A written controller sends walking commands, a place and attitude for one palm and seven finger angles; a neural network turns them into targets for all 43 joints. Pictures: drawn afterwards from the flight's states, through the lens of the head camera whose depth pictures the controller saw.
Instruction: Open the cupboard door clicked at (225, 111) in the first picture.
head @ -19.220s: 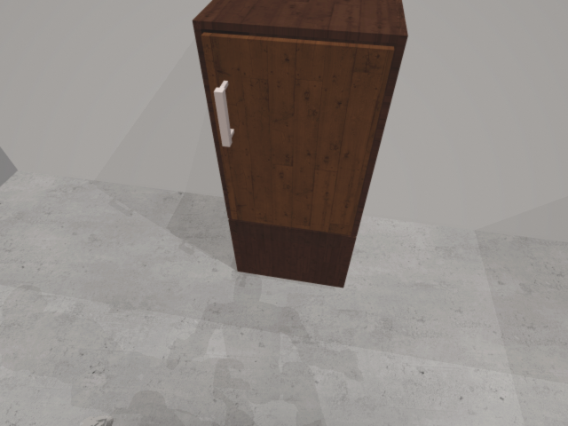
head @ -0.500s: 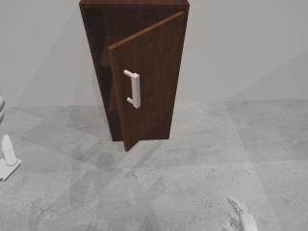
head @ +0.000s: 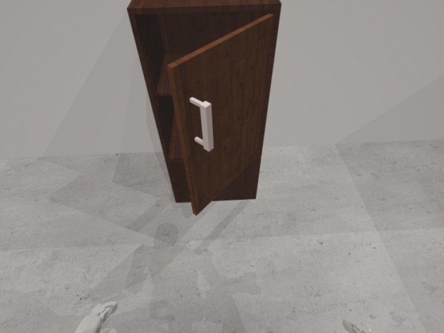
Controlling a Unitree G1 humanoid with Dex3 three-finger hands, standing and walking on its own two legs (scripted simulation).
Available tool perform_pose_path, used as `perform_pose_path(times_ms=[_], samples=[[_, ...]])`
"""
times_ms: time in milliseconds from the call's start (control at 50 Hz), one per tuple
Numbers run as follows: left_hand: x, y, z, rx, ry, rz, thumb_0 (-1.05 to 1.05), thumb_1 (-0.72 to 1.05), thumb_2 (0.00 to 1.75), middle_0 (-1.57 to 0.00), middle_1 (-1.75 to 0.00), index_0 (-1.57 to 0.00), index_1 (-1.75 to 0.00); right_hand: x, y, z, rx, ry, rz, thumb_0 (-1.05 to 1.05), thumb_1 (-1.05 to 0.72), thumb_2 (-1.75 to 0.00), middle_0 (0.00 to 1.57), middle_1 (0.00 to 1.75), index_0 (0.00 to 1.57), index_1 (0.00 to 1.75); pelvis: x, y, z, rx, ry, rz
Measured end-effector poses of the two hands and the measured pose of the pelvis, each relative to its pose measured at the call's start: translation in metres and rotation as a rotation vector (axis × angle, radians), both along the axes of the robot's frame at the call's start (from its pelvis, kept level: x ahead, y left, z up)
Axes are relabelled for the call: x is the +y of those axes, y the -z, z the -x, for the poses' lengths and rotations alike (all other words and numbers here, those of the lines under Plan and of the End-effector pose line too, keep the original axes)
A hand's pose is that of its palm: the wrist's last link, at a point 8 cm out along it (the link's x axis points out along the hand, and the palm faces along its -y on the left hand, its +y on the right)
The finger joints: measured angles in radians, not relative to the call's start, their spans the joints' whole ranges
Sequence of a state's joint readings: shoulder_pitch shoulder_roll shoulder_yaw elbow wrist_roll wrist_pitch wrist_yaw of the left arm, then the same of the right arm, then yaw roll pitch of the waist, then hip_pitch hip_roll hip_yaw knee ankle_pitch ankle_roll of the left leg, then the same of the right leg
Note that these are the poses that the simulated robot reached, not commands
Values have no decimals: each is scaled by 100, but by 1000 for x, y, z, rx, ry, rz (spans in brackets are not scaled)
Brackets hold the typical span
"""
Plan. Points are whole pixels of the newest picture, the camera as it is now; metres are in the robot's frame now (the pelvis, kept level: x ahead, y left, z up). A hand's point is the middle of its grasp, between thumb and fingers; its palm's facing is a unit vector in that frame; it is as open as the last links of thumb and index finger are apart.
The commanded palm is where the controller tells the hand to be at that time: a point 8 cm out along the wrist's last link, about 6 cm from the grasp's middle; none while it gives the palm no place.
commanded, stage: let the arm hang, fingers relaxed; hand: left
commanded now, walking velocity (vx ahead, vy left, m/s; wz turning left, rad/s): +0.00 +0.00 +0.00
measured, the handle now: (201, 124) +0.61 +0.08 +0.03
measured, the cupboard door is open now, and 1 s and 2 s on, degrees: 47 47 47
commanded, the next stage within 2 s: look to check the result in 0.88 s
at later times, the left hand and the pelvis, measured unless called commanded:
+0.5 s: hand out of the picture -0.06 +0.17 -0.16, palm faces +0.05 -0.98 -0.21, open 7.4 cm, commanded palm none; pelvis +0.00 +0.00 +0.01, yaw +0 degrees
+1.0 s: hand out of the picture +0.00 +0.16 -0.17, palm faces +0.05 -0.98 -0.18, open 7.4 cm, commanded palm none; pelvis +0.01 -0.01 +0.01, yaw +1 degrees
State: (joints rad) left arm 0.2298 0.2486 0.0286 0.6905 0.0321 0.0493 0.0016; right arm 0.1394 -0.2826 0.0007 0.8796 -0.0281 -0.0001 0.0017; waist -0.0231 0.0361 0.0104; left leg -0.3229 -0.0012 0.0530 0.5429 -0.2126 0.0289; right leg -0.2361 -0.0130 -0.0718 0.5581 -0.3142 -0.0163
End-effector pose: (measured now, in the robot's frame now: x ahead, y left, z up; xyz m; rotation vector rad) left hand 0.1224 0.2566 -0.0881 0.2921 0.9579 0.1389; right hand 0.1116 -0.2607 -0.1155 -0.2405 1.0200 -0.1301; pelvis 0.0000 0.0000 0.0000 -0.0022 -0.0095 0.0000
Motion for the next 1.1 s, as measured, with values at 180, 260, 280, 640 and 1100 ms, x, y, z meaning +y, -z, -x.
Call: perform_pose_path(times_ms=[180, 260, 280, 640, 1100], samples=[[-35, 55, 142, 456, -153, 136, 0, 99, 90, -21, -30, -21, -30, 11, 11, 117, 398, 74, 5, 1, -91, -90, 20, 30, 20, 30, -8, -7, 3, -14, -16, 16], [-32, 49, 181, 561, -197, 121, 1, 96, 90, -21, -30, -21, -30, 26, 16, 149, 494, 100, -34, 1, -91, -90, 20, 30, 20, 30, -6, -8, 4, -15, -18, 17], [-32, 47, 187, 579, -205, 116, 1, 95, 90, -20, -30, -20, -30, 31, 18, 155, 508, 104, -46, 1, -91, -90, 20, 30, 20, 30, -5, -8, 4, -15, -18, 17], [-52, 50, 146, 461, -183, 146, 1, 91, 90, -20, -30, -20, -30, 70, 32, 137, 428, 118, -151, 0, -91, -90, 20, 30, 20, 30, -1, -7, -1, -17, -6, 2], [-50, 46, 131, 484, -190, 130, 1, 91, 90, -20, -30, -20, -30, 46, 26, 112, 435, 110, -98, 0, -91, -90, 20, 30, 20, 30, -7, -10, -19, -14, -8, -2]])
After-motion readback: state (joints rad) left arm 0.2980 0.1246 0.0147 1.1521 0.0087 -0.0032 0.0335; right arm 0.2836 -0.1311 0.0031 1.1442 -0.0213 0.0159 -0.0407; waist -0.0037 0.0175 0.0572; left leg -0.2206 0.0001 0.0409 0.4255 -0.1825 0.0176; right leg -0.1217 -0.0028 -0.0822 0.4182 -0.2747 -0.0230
